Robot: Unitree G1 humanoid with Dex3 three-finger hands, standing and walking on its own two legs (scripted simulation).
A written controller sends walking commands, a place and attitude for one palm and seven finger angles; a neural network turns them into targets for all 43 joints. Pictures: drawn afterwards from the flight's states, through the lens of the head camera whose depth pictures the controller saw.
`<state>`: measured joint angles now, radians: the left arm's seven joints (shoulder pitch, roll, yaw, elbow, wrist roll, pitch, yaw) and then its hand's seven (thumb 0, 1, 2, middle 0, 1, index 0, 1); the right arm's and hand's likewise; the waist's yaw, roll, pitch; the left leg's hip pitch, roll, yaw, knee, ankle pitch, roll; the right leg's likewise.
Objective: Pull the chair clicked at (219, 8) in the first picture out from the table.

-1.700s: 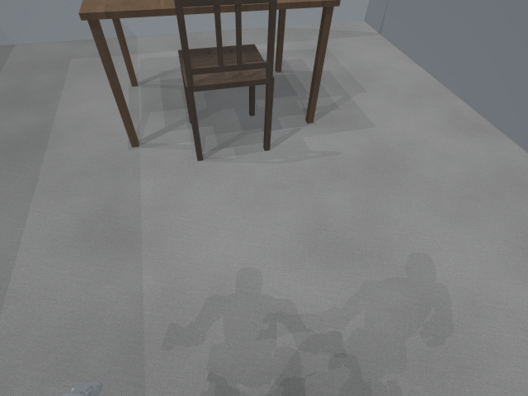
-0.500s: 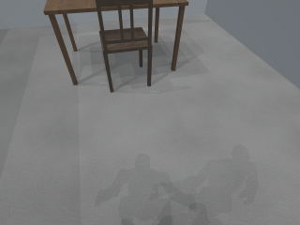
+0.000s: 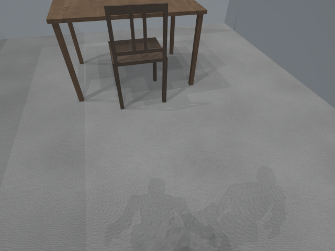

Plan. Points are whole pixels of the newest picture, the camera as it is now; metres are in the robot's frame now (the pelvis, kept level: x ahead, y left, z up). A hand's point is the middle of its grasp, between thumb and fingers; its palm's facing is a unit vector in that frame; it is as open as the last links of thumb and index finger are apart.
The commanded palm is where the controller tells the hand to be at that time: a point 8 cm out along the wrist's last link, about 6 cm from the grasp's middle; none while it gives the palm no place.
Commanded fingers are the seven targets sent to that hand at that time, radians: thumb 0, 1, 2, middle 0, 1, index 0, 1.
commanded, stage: walk to a spot facing it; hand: left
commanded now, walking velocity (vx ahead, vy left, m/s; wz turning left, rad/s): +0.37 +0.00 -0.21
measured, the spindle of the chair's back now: (132, 33) +1.47 +0.35 -0.10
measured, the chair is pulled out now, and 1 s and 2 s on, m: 0.00 0.00 0.00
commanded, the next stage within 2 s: turn to face it in 1.66 s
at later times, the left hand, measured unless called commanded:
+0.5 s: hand out of the picture +0.15 +0.14 -0.18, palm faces -0.02 -0.99 -0.17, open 7.4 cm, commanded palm none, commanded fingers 0.00 0.90 0.90 -0.20 -0.30 -0.20 -0.30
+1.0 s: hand (122, 161) +0.46 +0.20 -0.18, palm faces -0.09 -0.98 -0.15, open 7.4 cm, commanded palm none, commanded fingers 0.00 0.90 0.90 -0.20 -0.30 -0.20 -0.30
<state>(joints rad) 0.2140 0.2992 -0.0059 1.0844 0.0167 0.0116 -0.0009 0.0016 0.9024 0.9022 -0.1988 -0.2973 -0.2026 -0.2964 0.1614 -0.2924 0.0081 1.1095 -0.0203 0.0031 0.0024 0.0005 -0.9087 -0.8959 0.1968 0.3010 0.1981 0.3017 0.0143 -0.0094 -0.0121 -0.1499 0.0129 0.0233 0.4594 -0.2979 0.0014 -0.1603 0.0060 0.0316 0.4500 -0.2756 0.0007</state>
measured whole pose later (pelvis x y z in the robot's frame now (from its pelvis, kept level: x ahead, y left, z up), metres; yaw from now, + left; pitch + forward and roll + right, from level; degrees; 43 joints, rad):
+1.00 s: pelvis +0.39 +0.03 +0.00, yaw -10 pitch -1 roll +0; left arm 0.25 0.18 0.07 1.03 0.03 -0.01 -0.01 0.00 0.91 0.90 -0.19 -0.30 -0.20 -0.30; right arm 0.31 -0.15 -0.05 1.08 -0.02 -0.09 -0.02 -0.01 -0.95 -0.90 0.20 0.30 0.20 0.30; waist 0.02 -0.05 0.02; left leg -0.15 0.00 0.24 0.39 -0.24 0.09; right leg -0.60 -0.12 -0.04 1.11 -0.18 0.01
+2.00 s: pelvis +0.82 -0.05 +0.00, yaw -11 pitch +0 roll -1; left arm 0.22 0.18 0.05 1.04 0.01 0.00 0.01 0.00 0.91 0.90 -0.20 -0.30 -0.20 -0.30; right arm 0.23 -0.16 -0.04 1.04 -0.01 -0.04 -0.02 -0.01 -0.96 -0.90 0.20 0.30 0.20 0.30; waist 0.01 -0.03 0.06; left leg -0.24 0.01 0.13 0.46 -0.21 0.07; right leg -0.46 -0.10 -0.06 1.01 -0.37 0.06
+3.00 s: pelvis +0.88 -0.08 +0.00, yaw +16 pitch +0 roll +0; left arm 0.24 0.22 0.04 0.98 0.01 0.04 0.00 0.00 0.91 0.90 -0.20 -0.30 -0.20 -0.30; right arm 0.17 -0.18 -0.02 0.95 -0.02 0.02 0.00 0.00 -0.91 -0.90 0.20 0.30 0.20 0.30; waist 0.01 -0.01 0.06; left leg -0.19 -0.01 0.03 0.46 -0.27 0.02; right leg -0.34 -0.07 -0.05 0.81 -0.45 0.05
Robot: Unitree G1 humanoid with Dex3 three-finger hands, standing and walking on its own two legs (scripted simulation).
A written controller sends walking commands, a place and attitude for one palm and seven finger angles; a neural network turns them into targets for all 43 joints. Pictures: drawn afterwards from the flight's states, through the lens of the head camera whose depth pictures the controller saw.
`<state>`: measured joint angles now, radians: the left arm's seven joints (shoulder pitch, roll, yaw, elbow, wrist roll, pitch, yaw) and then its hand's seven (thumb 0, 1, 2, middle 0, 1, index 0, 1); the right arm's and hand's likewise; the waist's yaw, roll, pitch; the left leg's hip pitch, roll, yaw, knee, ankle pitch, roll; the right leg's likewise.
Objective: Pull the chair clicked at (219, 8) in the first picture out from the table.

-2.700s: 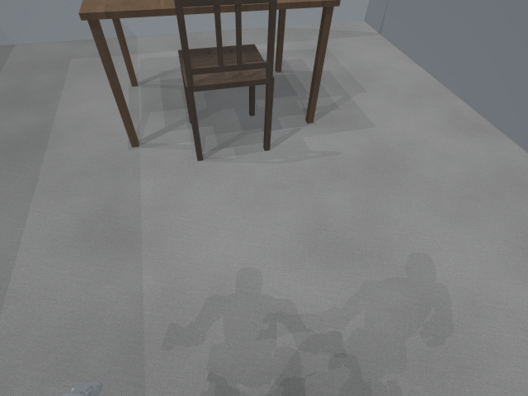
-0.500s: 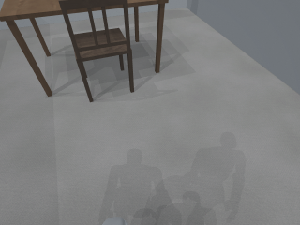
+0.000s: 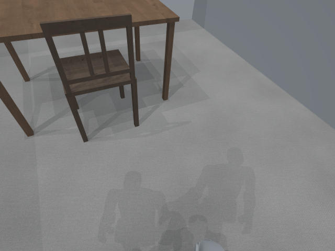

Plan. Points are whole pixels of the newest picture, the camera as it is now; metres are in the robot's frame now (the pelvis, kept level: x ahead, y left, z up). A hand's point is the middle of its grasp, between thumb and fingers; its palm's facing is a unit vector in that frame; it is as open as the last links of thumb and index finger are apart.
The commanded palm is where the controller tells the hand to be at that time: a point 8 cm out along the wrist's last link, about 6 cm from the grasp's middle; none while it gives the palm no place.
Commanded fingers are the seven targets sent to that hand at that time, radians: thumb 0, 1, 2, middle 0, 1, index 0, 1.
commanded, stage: walk to a spot facing it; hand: left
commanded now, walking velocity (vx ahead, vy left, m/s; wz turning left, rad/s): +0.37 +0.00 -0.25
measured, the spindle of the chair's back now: (87, 54) +1.01 +0.49 -0.10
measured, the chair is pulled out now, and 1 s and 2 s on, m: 0.00 0.00 0.00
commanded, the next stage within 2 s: turn to face it in 0.66 s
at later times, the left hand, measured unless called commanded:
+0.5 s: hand (136, 188) +0.34 +0.12 -0.17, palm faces -0.04 -0.98 -0.20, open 7.1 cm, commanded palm none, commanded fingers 0.00 0.90 0.90 -0.20 -0.30 -0.20 -0.30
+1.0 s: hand (129, 152) +0.48 +0.17 -0.18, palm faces +0.04 -0.99 -0.16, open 7.4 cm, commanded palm none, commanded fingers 0.00 0.90 0.90 -0.20 -0.30 -0.20 -0.30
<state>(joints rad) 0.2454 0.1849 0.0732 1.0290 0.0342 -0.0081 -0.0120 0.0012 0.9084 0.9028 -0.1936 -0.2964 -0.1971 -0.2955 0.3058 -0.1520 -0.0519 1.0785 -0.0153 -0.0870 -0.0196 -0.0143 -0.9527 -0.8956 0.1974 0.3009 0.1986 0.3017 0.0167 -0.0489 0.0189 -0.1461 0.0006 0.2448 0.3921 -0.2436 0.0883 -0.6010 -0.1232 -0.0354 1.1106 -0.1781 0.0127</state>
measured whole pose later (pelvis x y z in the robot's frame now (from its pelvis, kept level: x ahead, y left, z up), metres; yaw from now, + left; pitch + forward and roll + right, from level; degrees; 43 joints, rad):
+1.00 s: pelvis +0.44 +0.00 +0.00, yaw -1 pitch +0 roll -1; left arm 0.22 0.18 0.05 1.04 0.01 0.00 0.01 0.00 0.91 0.90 -0.20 -0.30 -0.20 -0.30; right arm 0.23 -0.16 -0.04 1.04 -0.01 -0.04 -0.02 -0.01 -0.96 -0.90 0.20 0.30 0.20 0.30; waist 0.01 -0.03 0.06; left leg -0.24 0.01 0.13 0.46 -0.21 0.07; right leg -0.46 -0.10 -0.06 1.01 -0.37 0.06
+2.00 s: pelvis +0.51 -0.02 +0.00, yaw +26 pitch +0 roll +0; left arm 0.24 0.22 0.04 0.98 0.01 0.04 0.00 0.00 0.91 0.90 -0.20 -0.30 -0.20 -0.30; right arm 0.17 -0.18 -0.02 0.95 -0.02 0.02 0.00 0.00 -0.91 -0.90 0.20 0.30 0.20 0.30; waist 0.01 -0.01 0.06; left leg -0.19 -0.01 0.03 0.46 -0.27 0.02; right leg -0.34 -0.07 -0.05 0.81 -0.45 0.05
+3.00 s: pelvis +0.71 +0.09 -0.01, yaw +29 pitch +0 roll +1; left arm 0.16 0.15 0.02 1.06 0.01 -0.01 0.04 0.00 0.92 0.90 -0.20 -0.30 -0.20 -0.30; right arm 0.25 -0.15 -0.03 1.11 0.00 0.02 -0.03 0.00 -0.92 -0.90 0.20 0.30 0.20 0.30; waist -0.03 0.03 0.04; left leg -0.18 0.03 0.09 0.53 -0.33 -0.02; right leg -0.27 -0.03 -0.10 0.55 -0.27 -0.04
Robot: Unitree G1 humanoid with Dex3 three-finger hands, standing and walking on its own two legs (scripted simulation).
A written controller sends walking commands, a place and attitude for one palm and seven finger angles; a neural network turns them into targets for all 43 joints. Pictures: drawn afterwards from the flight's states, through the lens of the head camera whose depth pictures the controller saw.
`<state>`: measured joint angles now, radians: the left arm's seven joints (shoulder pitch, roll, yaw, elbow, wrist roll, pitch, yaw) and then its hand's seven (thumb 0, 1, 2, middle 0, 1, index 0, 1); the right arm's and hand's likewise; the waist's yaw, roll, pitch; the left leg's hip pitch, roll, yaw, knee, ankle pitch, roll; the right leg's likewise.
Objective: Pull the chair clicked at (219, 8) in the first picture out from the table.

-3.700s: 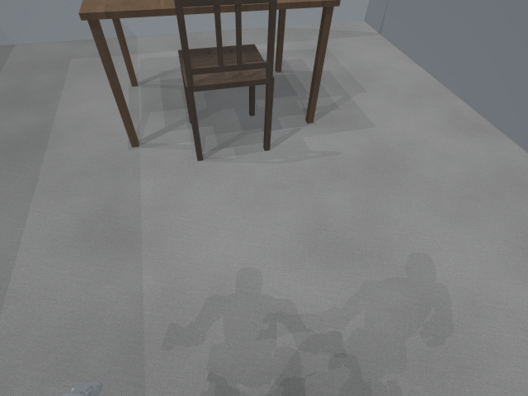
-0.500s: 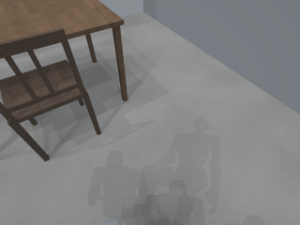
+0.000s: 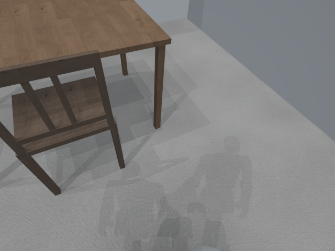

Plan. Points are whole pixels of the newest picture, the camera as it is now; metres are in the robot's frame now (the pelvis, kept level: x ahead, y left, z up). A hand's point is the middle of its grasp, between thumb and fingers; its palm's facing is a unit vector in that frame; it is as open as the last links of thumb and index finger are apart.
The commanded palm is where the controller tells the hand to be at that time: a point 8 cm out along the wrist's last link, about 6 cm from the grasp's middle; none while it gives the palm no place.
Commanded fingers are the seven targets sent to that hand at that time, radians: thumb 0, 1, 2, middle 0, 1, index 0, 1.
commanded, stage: turn to face it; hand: left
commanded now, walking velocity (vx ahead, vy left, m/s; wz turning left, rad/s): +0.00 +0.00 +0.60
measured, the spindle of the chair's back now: (39, 108) +0.57 +0.51 -0.10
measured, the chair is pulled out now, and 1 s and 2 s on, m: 0.00 0.00 0.00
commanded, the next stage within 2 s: take the last steps up to it in 0.74 s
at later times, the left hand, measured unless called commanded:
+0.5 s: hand out of the picture +0.09 +0.16 -0.15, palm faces +0.31 -0.91 -0.27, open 7.4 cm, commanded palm none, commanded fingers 0.00 0.90 0.90 -0.20 -0.30 -0.20 -0.30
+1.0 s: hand out of the picture +0.01 +0.19 -0.17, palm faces +0.47 -0.85 -0.24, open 7.4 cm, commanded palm none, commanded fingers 0.00 0.90 0.90 -0.20 -0.30 -0.20 -0.30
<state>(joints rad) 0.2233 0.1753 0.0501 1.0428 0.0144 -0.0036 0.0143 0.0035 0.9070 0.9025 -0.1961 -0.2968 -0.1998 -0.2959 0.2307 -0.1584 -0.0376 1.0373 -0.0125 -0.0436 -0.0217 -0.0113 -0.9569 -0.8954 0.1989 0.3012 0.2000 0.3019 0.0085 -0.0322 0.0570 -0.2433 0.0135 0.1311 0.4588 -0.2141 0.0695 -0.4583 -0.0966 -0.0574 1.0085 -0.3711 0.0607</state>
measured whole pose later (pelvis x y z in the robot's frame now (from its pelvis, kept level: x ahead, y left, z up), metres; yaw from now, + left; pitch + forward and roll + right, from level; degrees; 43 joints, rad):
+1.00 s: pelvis +0.07 -0.01 +0.00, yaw +27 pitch +0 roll +0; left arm 0.24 0.22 0.04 0.98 0.01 0.04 0.00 0.00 0.91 0.90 -0.20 -0.30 -0.20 -0.30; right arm 0.17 -0.18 -0.02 0.95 -0.02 0.02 0.00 0.00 -0.91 -0.90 0.20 0.30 0.20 0.30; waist 0.01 -0.01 0.06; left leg -0.19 -0.01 0.03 0.46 -0.27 0.02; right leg -0.34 -0.07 -0.05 0.81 -0.45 0.05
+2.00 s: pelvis +0.27 +0.10 -0.01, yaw +30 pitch +0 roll +1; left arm 0.16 0.15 0.02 1.06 0.01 -0.01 0.04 0.00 0.92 0.90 -0.20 -0.30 -0.20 -0.30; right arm 0.25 -0.15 -0.03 1.11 0.00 0.02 -0.03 0.00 -0.92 -0.90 0.20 0.30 0.20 0.30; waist -0.03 0.03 0.04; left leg -0.18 0.03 0.09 0.53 -0.33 -0.02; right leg -0.27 -0.03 -0.10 0.55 -0.27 -0.04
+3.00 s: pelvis +0.20 +0.12 +0.00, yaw +29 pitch -2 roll +0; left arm 0.33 0.13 -0.01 1.06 0.02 -0.01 0.04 0.00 0.90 0.90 -0.20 -0.30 -0.20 -0.30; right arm 0.25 -0.16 -0.02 1.09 -0.01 0.00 -0.01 0.00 -0.91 -0.90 0.20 0.30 0.20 0.30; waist 0.00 -0.01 0.05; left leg -0.22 -0.03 0.12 0.47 -0.23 0.07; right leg -0.26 -0.06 -0.01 0.48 -0.20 0.04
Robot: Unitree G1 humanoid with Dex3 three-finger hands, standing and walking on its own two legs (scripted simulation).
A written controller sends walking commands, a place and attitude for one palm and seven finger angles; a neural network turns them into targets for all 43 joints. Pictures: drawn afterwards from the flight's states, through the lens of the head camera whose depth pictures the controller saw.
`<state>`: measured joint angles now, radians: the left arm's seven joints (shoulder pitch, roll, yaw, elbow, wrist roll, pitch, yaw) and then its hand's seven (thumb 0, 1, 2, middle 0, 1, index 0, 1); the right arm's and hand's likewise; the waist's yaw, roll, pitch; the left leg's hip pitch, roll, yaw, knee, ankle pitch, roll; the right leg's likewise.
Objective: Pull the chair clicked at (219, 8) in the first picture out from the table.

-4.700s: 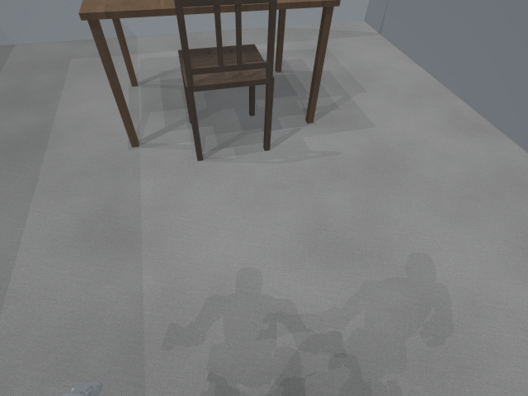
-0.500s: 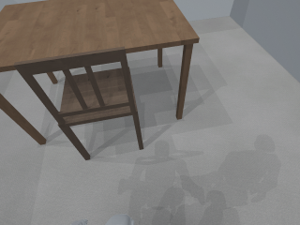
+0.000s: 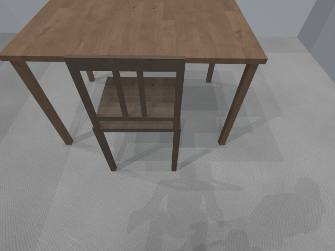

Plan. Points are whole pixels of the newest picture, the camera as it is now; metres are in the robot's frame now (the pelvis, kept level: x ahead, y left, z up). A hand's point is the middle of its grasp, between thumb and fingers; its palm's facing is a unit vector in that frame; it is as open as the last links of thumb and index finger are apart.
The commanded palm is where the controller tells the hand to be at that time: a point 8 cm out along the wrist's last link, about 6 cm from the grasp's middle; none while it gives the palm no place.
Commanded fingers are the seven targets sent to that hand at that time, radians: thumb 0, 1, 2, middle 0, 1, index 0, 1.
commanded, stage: take the last steps up to it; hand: left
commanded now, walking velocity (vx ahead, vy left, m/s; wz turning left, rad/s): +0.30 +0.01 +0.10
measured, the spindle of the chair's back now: (120, 95) +0.68 +0.24 -0.10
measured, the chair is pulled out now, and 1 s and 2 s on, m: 0.00 0.00 0.00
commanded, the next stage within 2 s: come to a stop and stand still in 0.62 s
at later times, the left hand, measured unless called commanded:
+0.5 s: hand out of the picture +0.01 +0.16 -0.18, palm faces +0.16 -0.98 -0.15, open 7.4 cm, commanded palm none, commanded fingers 0.00 0.90 0.90 -0.20 -0.30 -0.20 -0.30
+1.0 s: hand (112, 195) +0.29 +0.20 -0.17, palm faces +0.07 -0.97 -0.23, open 7.3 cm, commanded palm none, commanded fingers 0.00 0.90 0.90 -0.20 -0.30 -0.20 -0.30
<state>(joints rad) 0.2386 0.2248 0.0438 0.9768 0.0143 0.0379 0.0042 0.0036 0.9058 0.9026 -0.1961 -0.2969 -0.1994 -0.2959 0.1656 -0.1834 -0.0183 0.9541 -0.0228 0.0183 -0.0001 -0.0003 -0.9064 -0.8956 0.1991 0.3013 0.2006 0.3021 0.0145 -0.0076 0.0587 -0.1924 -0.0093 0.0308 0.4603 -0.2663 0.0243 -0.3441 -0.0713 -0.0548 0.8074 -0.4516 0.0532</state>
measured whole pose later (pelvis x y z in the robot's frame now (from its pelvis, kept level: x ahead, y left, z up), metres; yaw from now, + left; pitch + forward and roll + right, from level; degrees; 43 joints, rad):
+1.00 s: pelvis +0.23 +0.02 +0.00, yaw +3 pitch +0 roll +1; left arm 0.16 0.15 0.02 1.06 0.01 -0.01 0.04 0.00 0.92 0.90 -0.20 -0.30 -0.20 -0.30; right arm 0.25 -0.15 -0.03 1.11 0.00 0.02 -0.03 0.00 -0.92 -0.90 0.20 0.30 0.20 0.30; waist -0.03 0.03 0.04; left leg -0.18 0.03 0.09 0.53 -0.33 -0.02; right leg -0.27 -0.03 -0.10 0.55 -0.27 -0.04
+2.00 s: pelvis +0.18 +0.06 +0.00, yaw +3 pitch -2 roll +0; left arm 0.33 0.13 -0.01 1.06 0.02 -0.01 0.04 0.00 0.90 0.90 -0.20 -0.30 -0.20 -0.30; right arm 0.25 -0.16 -0.02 1.09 -0.01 0.00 -0.01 0.00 -0.91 -0.90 0.20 0.30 0.20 0.30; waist 0.00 -0.01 0.05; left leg -0.22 -0.03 0.12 0.47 -0.23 0.07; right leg -0.26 -0.06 -0.01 0.48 -0.20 0.04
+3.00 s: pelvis +0.24 +0.04 +0.00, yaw +2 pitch +0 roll +0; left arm 0.40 0.10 0.02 1.11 0.02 -0.03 0.03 0.00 0.91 0.90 -0.20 -0.30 -0.20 -0.30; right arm 0.33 -0.12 -0.03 1.16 -0.01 -0.02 -0.02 0.00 -0.91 -0.90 0.20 0.30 0.20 0.30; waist 0.00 0.01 0.02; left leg -0.16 0.01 0.10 0.49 -0.32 0.03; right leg -0.22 -0.03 -0.02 0.52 -0.30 0.00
